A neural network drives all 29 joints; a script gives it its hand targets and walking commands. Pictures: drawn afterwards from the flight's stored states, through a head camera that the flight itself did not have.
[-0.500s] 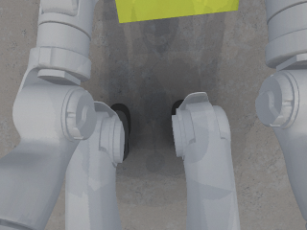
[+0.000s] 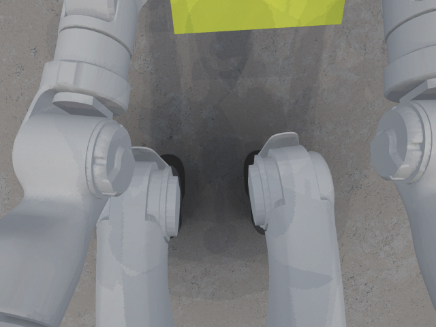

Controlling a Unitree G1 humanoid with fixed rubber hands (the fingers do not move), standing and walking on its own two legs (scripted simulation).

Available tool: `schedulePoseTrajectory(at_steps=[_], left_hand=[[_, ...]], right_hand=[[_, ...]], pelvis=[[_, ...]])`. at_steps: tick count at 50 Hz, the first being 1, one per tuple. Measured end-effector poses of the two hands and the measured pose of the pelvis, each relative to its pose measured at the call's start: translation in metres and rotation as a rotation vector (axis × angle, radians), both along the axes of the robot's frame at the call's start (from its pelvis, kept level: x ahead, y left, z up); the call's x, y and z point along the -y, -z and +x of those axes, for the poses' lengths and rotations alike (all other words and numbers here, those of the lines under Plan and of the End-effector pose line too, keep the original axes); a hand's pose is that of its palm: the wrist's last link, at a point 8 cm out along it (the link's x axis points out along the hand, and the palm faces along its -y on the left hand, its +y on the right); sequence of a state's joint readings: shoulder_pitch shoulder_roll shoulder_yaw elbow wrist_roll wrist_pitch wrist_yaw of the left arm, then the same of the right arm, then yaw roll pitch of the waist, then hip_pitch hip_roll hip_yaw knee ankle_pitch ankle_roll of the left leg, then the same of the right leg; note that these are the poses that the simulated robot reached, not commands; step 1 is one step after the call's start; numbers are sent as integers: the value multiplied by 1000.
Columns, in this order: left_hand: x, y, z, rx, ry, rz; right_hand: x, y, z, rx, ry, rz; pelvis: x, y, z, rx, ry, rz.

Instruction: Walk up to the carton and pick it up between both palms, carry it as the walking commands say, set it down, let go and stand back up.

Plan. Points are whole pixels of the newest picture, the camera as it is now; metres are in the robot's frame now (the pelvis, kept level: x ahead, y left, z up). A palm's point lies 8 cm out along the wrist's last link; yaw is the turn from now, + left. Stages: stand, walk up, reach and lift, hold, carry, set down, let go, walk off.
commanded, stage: set down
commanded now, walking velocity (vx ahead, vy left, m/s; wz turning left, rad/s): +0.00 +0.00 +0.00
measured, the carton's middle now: out of the picture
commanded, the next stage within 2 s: none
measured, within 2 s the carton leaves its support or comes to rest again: rests again in 0.48 s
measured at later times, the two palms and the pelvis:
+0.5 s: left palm out of the picture +0.58 +0.06 -0.18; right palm out of the picture +0.57 -0.24 -0.17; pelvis +0.02 +0.00 -0.01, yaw +0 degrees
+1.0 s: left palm out of the picture +0.59 +0.06 -0.19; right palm out of the picture +0.57 -0.24 -0.18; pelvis +0.02 +0.00 -0.02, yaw +0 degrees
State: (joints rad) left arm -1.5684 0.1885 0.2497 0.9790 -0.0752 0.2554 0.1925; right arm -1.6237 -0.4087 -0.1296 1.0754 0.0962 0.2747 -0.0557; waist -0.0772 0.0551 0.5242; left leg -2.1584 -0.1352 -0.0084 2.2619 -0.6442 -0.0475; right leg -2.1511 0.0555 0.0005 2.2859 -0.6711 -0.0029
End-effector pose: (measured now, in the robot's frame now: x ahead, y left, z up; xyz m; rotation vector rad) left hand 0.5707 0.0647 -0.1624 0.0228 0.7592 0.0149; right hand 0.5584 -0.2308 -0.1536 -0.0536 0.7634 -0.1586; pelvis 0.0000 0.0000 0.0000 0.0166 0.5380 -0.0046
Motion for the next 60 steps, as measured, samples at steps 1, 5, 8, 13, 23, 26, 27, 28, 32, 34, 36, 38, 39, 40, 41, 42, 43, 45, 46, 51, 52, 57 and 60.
schedulePoseTrajectory(at_steps=[1,5,8,13,23,26,27,28,32,34,36,38,39,40,41,42,43,45,46,51,52,57,60], left_hand=[[0,0,0,1,2,1],[1,2,1,1,2,-11],[2,3,2,2,9,-19],[3,7,4,9,6,-43],[4,14,11,21,25,-34],[4,15,12,22,24,-39],[4,16,12,22,24,-42],[4,16,13,23,26,-41],[3,18,14,26,35,-46],[3,18,15,26,39,-46],[3,19,15,26,37,-48],[3,20,16,27,39,-49],[3,21,16,26,37,-55],[3,21,16,26,38,-56],[4,22,17,26,42,-56],[4,23,18,27,44,-56],[5,23,18,27,44,-56],[5,24,18,28,42,-57],[5,25,19,28,40,-59],[4,25,20,34,56,-58],[4,25,20,35,58,-55],[5,25,19,37,55,-51],[5,25,19,39,57,-46]], right_hand=[[0,0,0,1,-2,1],[2,3,1,-2,-6,-3],[3,6,2,-3,2,8],[6,9,4,-13,-8,-2],[9,18,8,-2,-7,21],[9,20,9,2,-4,24],[9,20,10,3,-4,24],[9,21,10,4,-4,25],[9,22,10,10,-2,35],[10,23,10,14,-5,38],[10,24,11,18,-11,36],[10,25,11,20,-15,37],[10,25,11,20,-19,31],[11,25,11,18,-18,29],[11,26,10,15,-11,34],[11,27,10,15,-8,37],[12,27,10,15,-6,40],[12,29,10,18,-5,46],[13,29,10,19,-9,44],[12,29,11,23,-14,36],[12,29,10,24,-11,38],[12,30,10,29,1,50],[13,31,9,33,-1,52]], pelvis=[[0,0,0,1,0,0],[1,3,2,3,-1,2],[1,3,3,1,0,3],[1,4,7,-6,2,7],[1,8,14,-11,0,3],[1,10,15,-9,0,6],[1,11,16,-9,0,7],[1,11,16,-8,0,7],[1,13,17,-7,0,6],[1,14,18,-6,-2,6],[1,14,19,-6,-3,7],[1,15,19,-6,-4,8],[0,16,20,-6,-4,9],[0,16,20,-6,-4,10],[0,16,21,-6,-4,10],[0,16,21,-7,-4,8],[0,17,21,-7,-3,6],[0,17,22,-8,-2,4],[0,18,23,-8,-2,5],[0,19,23,-4,-1,8],[0,19,23,-4,0,8],[0,20,23,-1,0,4],[0,21,23,0,0,6]])
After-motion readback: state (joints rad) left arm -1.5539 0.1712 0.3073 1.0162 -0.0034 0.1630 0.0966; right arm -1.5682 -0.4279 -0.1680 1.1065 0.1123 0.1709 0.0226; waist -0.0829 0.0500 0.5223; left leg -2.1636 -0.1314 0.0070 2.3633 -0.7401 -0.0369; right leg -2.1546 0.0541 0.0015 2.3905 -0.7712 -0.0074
